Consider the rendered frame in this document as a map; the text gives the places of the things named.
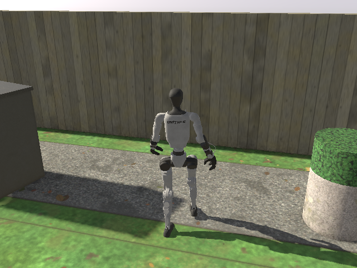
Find robot right upper arm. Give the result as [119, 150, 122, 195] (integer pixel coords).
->
[188, 112, 205, 143]

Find robot left forearm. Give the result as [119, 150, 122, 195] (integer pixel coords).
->
[150, 134, 158, 150]

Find robot right hand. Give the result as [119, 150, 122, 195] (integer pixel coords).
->
[204, 156, 216, 170]

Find robot torso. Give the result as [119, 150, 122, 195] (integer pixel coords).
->
[164, 110, 190, 168]

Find robot left hand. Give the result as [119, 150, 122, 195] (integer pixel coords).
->
[150, 146, 163, 155]

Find left robot foot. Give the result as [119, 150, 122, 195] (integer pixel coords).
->
[163, 222, 174, 237]

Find robot right forearm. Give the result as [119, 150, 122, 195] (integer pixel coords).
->
[200, 135, 214, 159]

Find robot left upper arm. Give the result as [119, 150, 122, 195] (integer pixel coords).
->
[152, 113, 165, 142]

